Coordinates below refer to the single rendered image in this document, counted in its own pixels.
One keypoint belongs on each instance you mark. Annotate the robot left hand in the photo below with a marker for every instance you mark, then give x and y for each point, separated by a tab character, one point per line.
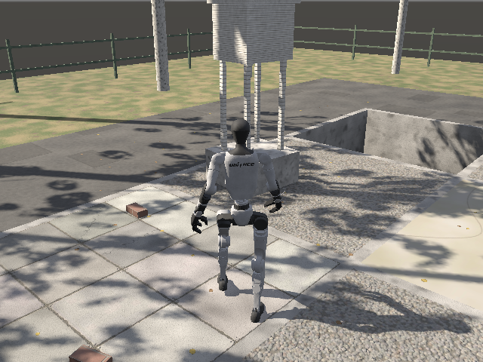
195	222

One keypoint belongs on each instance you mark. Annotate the robot right hand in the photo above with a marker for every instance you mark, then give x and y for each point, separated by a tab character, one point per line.
276	208

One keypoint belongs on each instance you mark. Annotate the robot left forearm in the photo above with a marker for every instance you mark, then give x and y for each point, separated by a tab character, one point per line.
202	203

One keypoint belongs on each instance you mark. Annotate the robot right upper arm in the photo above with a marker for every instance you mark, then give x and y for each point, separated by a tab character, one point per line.
268	170

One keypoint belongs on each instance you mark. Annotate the robot torso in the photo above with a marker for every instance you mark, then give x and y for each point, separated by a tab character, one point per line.
241	174

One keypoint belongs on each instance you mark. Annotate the left robot thigh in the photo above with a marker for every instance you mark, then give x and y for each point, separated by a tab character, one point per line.
224	220

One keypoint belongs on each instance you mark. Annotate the robot right forearm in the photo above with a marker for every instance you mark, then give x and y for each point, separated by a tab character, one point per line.
276	195

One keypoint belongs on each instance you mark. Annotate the robot left upper arm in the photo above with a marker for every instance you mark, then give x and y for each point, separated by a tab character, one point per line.
213	172

